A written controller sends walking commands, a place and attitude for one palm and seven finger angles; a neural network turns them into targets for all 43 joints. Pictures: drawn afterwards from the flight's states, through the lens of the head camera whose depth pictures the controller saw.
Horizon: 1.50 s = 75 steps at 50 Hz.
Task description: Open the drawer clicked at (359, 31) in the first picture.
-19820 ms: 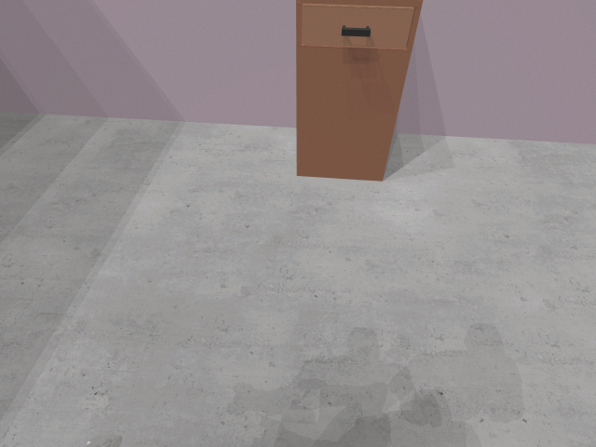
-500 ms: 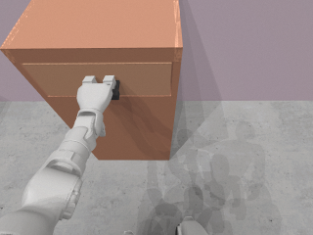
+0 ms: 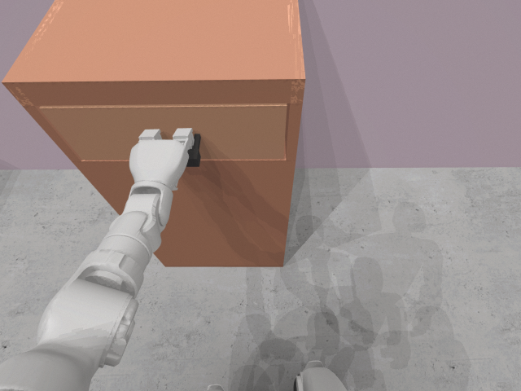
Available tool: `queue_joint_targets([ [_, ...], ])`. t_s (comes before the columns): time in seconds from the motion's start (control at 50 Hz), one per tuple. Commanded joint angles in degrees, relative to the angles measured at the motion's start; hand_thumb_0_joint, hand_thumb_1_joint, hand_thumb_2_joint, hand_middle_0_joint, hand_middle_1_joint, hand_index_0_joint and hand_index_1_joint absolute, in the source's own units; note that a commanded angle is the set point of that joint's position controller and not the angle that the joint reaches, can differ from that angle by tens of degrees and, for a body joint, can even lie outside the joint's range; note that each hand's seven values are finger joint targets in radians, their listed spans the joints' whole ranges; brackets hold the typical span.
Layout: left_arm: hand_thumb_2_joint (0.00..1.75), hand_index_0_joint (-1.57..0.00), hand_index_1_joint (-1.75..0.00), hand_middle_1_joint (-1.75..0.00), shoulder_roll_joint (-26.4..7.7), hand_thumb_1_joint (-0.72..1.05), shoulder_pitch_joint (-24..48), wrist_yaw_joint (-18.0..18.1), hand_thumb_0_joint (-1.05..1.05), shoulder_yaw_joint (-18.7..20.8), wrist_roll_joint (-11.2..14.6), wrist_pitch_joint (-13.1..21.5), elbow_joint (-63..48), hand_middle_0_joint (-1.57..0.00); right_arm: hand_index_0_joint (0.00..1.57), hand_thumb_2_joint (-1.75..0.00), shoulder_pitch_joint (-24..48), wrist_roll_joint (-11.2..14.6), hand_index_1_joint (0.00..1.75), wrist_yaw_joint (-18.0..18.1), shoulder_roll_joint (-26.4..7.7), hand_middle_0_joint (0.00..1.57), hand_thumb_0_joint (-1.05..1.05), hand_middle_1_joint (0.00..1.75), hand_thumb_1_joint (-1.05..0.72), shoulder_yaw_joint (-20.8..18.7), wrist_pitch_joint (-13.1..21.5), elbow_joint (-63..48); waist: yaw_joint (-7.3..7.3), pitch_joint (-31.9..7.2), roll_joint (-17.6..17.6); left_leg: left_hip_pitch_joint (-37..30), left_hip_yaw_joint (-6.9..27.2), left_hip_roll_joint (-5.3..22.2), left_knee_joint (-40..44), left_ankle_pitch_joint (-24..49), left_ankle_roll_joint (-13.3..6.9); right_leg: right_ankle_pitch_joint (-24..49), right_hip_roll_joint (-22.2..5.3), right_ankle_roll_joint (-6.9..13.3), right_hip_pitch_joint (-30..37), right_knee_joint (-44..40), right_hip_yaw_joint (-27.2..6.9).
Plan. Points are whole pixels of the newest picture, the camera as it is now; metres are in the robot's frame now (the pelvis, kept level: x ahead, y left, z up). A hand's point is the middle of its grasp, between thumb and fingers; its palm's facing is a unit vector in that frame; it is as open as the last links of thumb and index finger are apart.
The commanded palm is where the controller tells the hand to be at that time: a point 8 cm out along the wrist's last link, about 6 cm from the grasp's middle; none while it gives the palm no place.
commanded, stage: close the thumb around the handle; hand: left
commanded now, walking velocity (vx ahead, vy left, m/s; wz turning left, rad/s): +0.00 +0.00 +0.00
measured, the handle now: (170, 148) +0.52 +0.14 +0.02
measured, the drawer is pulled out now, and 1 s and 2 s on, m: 0.00 0.05 0.23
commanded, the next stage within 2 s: pull the drawer open in 0.12 s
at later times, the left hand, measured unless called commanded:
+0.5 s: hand (169, 182) +0.46 +0.14 +0.00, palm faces -0.04 -0.03 -1.00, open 5.5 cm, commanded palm +0.41 +0.15 +0.06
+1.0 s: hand (165, 203) +0.42 +0.15 +0.00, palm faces -0.04 -0.02 -1.00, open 5.5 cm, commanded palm +0.39 +0.15 +0.06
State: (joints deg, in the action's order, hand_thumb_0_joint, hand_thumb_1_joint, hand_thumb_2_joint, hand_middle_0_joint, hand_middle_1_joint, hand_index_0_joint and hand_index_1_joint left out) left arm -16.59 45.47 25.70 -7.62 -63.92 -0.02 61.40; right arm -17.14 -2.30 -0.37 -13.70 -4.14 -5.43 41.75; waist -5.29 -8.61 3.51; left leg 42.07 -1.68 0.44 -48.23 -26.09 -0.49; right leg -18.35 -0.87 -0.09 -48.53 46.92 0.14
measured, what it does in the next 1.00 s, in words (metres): stands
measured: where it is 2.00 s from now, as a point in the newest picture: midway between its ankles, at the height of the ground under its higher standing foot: outside the picture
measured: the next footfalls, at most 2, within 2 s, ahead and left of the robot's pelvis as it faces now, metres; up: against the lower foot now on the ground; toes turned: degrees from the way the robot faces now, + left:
none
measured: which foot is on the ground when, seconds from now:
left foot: down 0.00-1.00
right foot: down 0.00-1.00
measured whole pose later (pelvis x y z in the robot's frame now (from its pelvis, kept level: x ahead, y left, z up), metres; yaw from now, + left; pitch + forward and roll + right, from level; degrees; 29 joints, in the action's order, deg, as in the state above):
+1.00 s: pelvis +0.02 -0.01 +0.01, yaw +1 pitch +16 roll +0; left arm -12.5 30.0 24.5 -12.9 -64.8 -3.1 45.8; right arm -9.7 -1.4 0.5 -13.1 -4.1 -7.2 38.7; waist -0.7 -7.9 3.1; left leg 32.8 -0.5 0.5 -43.1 -25.6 0.1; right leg -19.1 -0.8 0.4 -39.4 43.0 1.2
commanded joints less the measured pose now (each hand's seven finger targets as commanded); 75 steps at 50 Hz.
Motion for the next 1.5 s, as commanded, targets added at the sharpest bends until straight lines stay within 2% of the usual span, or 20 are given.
queue_joint_targets([
  [0.0, 0.90, -0.40, -1.35, -1.35, -10.32, 0.90, 24.83, 2.59, 0.00, 2.60, -0.02, 0.12, -10.73, -0.40, 0.20, -0.90, -5.93, -0.18, 0.30, 0.96, -8.05, 0.20, 0.00, 0.30, -0.90, -2.40, 1.31, -3.48, -1.67, -24.17, -3.42, -7.48, 0.06, -2.38, 4.85, 21.80, -1.09, 19.05, 2.33, 2.11, 20.10, -3.87, 0.89],
  [0.2, 0.90, -0.40, -1.35, -1.35, -9.80, 0.90, 26.29, 2.60, 0.00, 2.00, 0.09, 0.36, -11.35, -0.40, 0.20, -0.90, -6.26, -0.17, 0.30, 1.09, -8.13, 0.20, 0.00, 0.30, -0.90, -2.49, 1.46, -3.33, -2.24, -24.23, -3.11, -7.92, 0.37, -2.16, 4.72, 22.51, -0.99, 19.21, 2.37, 2.09, 19.37, -3.62, 1.02],
  [0.26, 0.90, -0.40, -1.35, -1.35, -10.09, 0.90, 20.72, 2.36, 0.00, 3.64, 0.69, 0.76, -12.40, -0.40, 0.20, -0.90, -5.77, -0.26, 0.30, 0.73, -8.01, 0.20, 0.00, 0.30, -0.90, -2.66, 1.22, -4.20, -0.13, -27.10, -2.96, -9.16, 0.14, -2.34, 4.69, 24.99, -0.92, 21.34, 2.46, 2.35, 22.09, -3.43, 0.94],
  [0.3, 0.90, -0.40, -1.35, -1.35, -7.11, 0.90, 19.30, 1.99, 0.00, 1.38, 0.91, 0.85, -12.73, -0.40, 0.20, -0.90, -5.57, 0.03, 0.30, 0.63, -7.66, 0.20, 0.00, 0.30, -0.90, -2.70, 1.17, -4.59, -0.42, -25.23, -3.43, -9.13, 0.10, -2.02, 5.26, 24.34, -0.88, 20.79, 2.50, 2.22, 21.48, -3.94, 1.23],
  [0.34, 0.90, -0.40, -1.35, -1.35, -9.02, 0.90, 16.63, 1.93, 0.00, 3.31, 0.98, 1.09, -13.83, -0.40, 0.20, -0.90, -5.35, 0.03, 0.30, 0.64, -7.89, 0.20, 0.00, 0.30, -0.90, -2.78, 1.14, -4.85, 0.68, -25.78, -4.46, -9.02, -0.18, -2.04, 5.62, 24.80, -1.03, 21.77, 2.45, 2.23, 23.36, -4.06, 0.91],
  [0.48, 0.90, -0.40, -1.35, -1.35, -8.58, 0.90, 2.76, 1.37, 0.00, 4.44, 1.28, 0.85, -20.96, -0.40, 0.20, -0.90, -3.55, 0.60, 0.30, 0.28, -7.41, 0.20, 0.00, 0.30, -0.90, -2.87, 0.43, -6.87, 3.51, -25.74, -5.46, -10.38, -0.81, -1.73, 6.65, 31.87, -1.04, 29.25, 2.25, 2.34, 28.47, -4.42, 0.65],
  [0.52, 0.90, -0.40, -1.35, -1.35, -6.36, 0.90, 0.73, 1.58, 0.00, 2.83, 1.31, 0.35, -23.83, -0.40, 0.20, -0.90, -2.50, 0.84, 0.30, 0.22, -7.23, 0.20, 0.00, 0.30, -0.90, -3.00, 0.39, -7.49, 3.16, -24.38, -5.71, -11.51, -1.07, -1.65, 7.06, 31.51, -0.99, 29.04, 2.29, 2.23, 28.21, -5.31, 0.88],
  [0.56, 0.90, -0.40, -1.35, -1.35, -7.67, 0.90, -2.18, 1.87, 0.00, 4.13, 1.13, -0.45, -26.47, -0.40, 0.20, -0.90, -1.50, 1.01, 0.30, 0.20, -7.47, 0.20, 0.00, 0.30, -0.90, -2.87, 0.17, -7.88, 3.95, -24.01, -5.54, -12.54, -0.63, -1.51, 7.49, 33.59, -0.90, 29.05, 2.37, 2.51, 28.65, -5.37, 1.03],
  [0.62, 0.90, -0.40, -1.35, -1.35, -4.43, 0.90, -3.97, 2.34, 0.00, 1.39, 0.53, -1.91, -29.83, -0.40, 0.20, -0.90, -0.57, 1.00, 0.30, 0.05, -6.98, 0.20, 0.00, 0.30, -0.90, -3.02, -0.01, -7.88, 3.45, -23.16, -4.46, -15.67, -0.70, -1.05, 7.45, 36.84, -0.70, 29.96, 2.39, 2.31, 27.63, -5.78, 1.50],
  [0.72, 0.90, -0.40, -1.35, -1.35, -3.02, 0.90, -11.04, 1.94, 0.00, 0.31, 0.92, -3.81, -36.51, -0.40, 0.20, -0.90, 1.86, 1.09, 0.30, -0.23, -6.71, 0.20, 0.00, 0.30, -0.90, -2.66, -0.37, -9.33, 4.49, -23.08, -4.52, -17.77, -0.52, -1.07, 7.94, 39.41, -0.55, 32.46, 2.18, 2.31, 29.83, -6.10, 1.76],
  [0.74, 0.90, -0.40, -1.35, -1.35, -2.87, 0.90, -1.07, 2.05, 0.00, -1.49, 0.47, -3.96, -35.53, -0.40, 0.20, -0.90, 2.15, 1.27, 0.30, 0.23, -7.02, 0.20, 0.00, 0.30, -0.90, -2.38, -0.55, -8.08, 1.61, -19.87, -5.40, -17.73, 0.01, -0.93, 7.87, 36.46, -0.39, 30.03, 2.31, 2.11, 26.66, -6.54, 2.05],
  [0.76, 0.90, -0.40, -1.35, -1.35, -3.06, 0.90, 5.55, 2.30, 0.00, -1.96, 0.04, -3.89, -33.79, -0.40, 0.20, -0.90, 2.06, 1.23, 0.30, 0.84, -6.85, 0.20, 0.00, 0.30, -0.90, -2.40, -0.44, -6.88, 0.10, -17.28, -5.71, -17.11, 0.11, -1.02, 7.75, 33.41, -0.42, 27.04, 2.29, 2.06, 24.24, -6.92, 2.10],
  [0.78, 0.90, -0.40, -1.35, -1.35, -4.08, 0.90, 4.57, 2.66, 0.00, -0.79, -0.63, -3.84, -32.28, -0.40, 0.20, -0.90, 1.67, 0.97, 0.30, 1.07, -6.76, 0.20, 0.00, 0.30, -0.90, -2.44, -0.23, -6.83, 1.53, -18.61, -4.06, -17.52, 0.02, -1.19, 8.16, 32.91, -0.42, 25.52, 2.30, 2.27, 24.44, -6.86, 2.18],
  [0.82, 0.90, -0.40, -1.35, -1.35, -4.15, 0.90, 4.08, 2.87, 0.00, -0.79, -1.44, -4.10, -30.48, -0.40, 0.20, -0.90, 2.00, 0.54, 0.30, 1.31, -6.36, 0.20, 0.00, 0.30, -0.90, -2.18, -0.32, -6.64, 2.42, -21.66, -2.58, -18.38, -0.48, -1.67, 7.50, 34.74, -0.31, 27.71, 2.19, 2.46, 25.80, -6.22, 2.00],
  [1.04, 0.90, -0.40, -1.35, -1.35, -3.92, 0.90, 8.88, 1.66, 0.00, -0.53, -0.37, -0.34, -25.22, -0.40, 0.20, -0.90, 2.12, 0.38, 0.30, 1.93, -5.59, 0.20, 0.00, 0.30, -0.90, -2.09, 0.04, -7.06, 2.01, -21.33, -4.90, -14.64, -0.49, -2.58, 7.03, 28.99, -0.58, 26.68, 1.79, 2.29, 26.56, -5.80, 1.34],
  [1.06, 0.90, -0.40, -1.35, -1.35, -5.61, 0.90, 5.87, 1.72, 0.00, 1.60, -0.26, 0.17, -25.81, -0.40, 0.20, -0.90, 2.01, 0.39, 0.30, 1.89, -5.71, 0.20, 0.00, 0.30, -0.90, -2.13, 0.11, -7.62, 3.32, -22.61, -5.15, -14.05, -0.36, -2.76, 7.22, 29.49, -0.61, 26.86, 1.83, 2.54, 28.13, -5.56, 1.28],
  [1.16, 0.90, -0.40, -1.35, -1.35, -3.74, 0.90, -9.15, 1.96, 0.00, 1.79, 0.21, 0.82, -32.29, -0.40, 0.20, -0.90, 3.08, 0.71, 0.30, 0.49, -5.62, 0.20, 0.00, 0.30, -0.90, -2.26, 0.38, -10.36, 5.90, -24.16, -4.48, -14.05, -0.46, -2.37, 7.66, 32.33, -0.52, 28.67, 1.89, 2.89, 30.58, -5.36, 1.21],
  [1.34, 0.90, -0.40, -1.35, -1.35, -0.02, 0.90, -27.18, 2.61, 0.00, -2.21, 1.04, -3.30, -50.09, -0.40, 0.20, -0.90, 7.05, 1.32, 0.30, -0.78, -5.98, 0.20, 0.00, 0.30, -0.90, -2.32, 0.58, -12.47, 5.94, -19.15, -4.86, -17.19, -0.54, -1.25, 9.32, 31.44, -0.28, 24.58, 2.33, 2.84, 29.30, -7.02, 1.61],
  [1.44, 0.90, -0.40, -1.35, -1.35, -0.56, 0.90, -29.47, 2.75, 0.00, -2.93, 0.75, -4.51, -54.39, -0.40, 0.20, -0.90, 9.74, 1.17, 0.30, -0.39, -5.89, 0.20, 0.00, 0.30, -0.90, -1.77, 0.72, -12.58, 5.66, -15.75, -5.32, -17.65, -0.45, -1.48, 10.27, 26.72, -0.26, 21.43, 2.38, 2.84, 28.77, -7.94, 1.30],
  [1.48, 0.90, -0.40, -1.35, -1.35, -1.76, 0.90, -33.61, 2.85, 0.00, -1.71, 0.48, -4.71, -55.24, -0.40, 0.20, -0.90, 10.90, 0.99, 0.30, -0.15, -5.60, 0.20, 0.00, 0.30, -0.90, -1.43, 1.00, -12.99, 6.96, -15.86, -4.22, -17.99, -0.68, -1.70, 10.57, 26.70, -0.15, 21.55, 2.25, 2.96, 29.88, -7.83, 1.05],
])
